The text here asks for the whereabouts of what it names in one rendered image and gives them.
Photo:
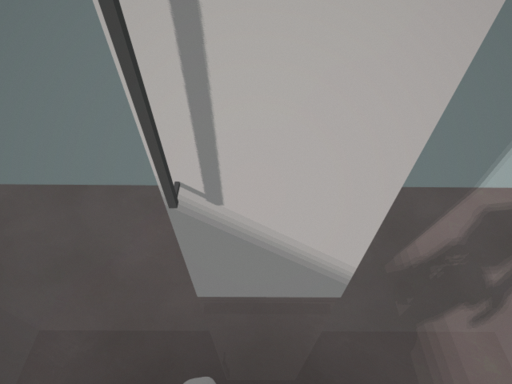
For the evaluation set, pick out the handle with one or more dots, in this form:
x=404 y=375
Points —
x=112 y=13

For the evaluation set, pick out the fridge door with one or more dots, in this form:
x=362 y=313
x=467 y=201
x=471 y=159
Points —
x=292 y=125

